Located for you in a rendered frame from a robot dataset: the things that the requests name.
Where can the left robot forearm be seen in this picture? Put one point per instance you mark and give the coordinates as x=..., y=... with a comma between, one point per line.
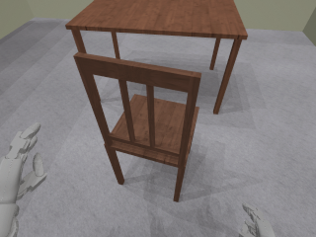
x=9, y=224

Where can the chair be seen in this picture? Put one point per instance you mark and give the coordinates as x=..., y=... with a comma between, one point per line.
x=154, y=129

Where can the table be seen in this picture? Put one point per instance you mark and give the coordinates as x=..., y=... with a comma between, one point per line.
x=214, y=19

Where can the left robot hand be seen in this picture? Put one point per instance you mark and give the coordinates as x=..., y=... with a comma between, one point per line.
x=11, y=166

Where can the right robot hand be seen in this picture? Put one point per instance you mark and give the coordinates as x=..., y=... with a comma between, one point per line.
x=262, y=227

